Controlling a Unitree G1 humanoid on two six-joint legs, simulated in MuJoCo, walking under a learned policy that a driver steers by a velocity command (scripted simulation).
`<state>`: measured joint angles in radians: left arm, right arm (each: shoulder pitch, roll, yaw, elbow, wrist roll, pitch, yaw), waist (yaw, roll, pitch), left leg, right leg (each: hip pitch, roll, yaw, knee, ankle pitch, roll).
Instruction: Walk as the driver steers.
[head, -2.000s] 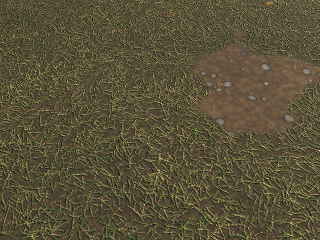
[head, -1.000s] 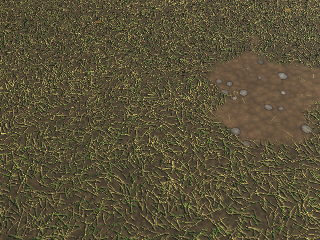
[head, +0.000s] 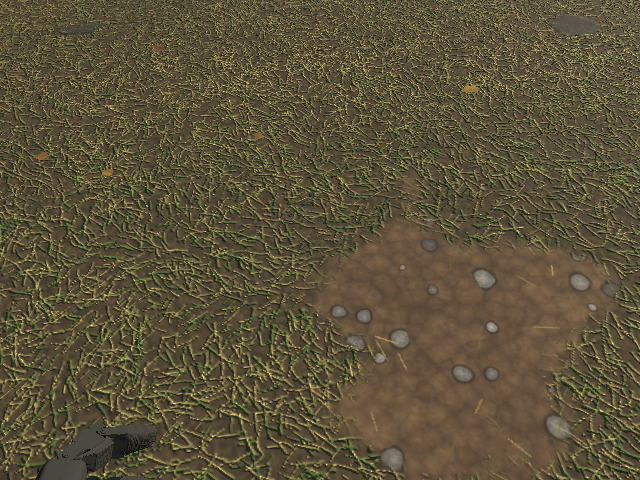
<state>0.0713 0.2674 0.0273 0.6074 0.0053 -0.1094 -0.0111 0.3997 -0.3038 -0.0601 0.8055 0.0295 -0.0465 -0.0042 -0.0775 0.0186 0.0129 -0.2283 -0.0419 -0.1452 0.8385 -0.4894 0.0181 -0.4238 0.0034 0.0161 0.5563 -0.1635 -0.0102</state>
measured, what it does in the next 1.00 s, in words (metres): walks ahead, turning left: left foot, then right foot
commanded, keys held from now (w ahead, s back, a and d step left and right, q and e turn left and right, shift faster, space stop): w+q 0.66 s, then w+e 0.34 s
